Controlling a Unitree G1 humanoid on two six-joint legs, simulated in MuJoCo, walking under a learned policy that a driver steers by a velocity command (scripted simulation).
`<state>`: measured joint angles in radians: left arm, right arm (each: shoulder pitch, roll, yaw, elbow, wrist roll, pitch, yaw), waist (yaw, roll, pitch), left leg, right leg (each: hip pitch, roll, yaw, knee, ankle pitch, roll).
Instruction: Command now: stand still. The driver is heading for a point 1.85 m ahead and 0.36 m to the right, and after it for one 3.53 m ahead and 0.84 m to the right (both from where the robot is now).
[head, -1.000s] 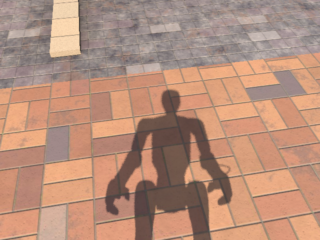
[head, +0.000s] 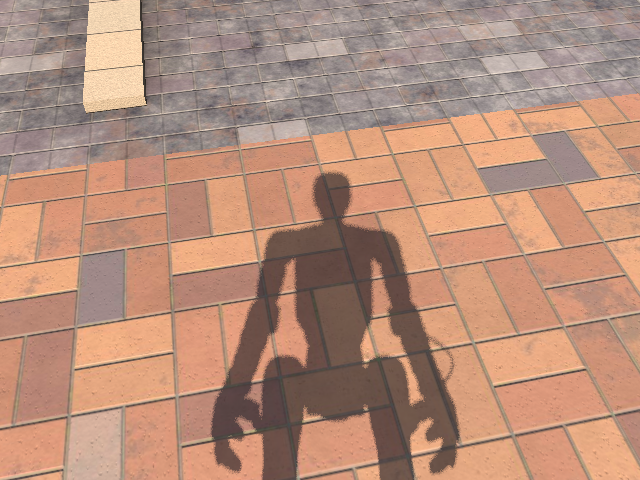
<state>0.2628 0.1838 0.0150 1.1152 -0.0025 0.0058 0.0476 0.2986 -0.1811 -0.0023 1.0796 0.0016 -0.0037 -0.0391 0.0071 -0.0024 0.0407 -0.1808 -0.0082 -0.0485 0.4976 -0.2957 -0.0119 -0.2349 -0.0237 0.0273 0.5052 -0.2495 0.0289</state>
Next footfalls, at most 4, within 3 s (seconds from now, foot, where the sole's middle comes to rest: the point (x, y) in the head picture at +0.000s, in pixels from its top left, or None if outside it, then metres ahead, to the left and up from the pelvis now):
0.74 left None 0.26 0.08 -0.77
1.00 right None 0.19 -0.15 -0.77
1.44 left None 0.34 0.10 -0.77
1.94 right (391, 390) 0.71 -0.12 -0.77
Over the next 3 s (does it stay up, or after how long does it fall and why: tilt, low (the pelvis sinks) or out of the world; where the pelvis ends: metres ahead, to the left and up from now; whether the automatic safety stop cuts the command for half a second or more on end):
stays up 0.78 -0.05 0.01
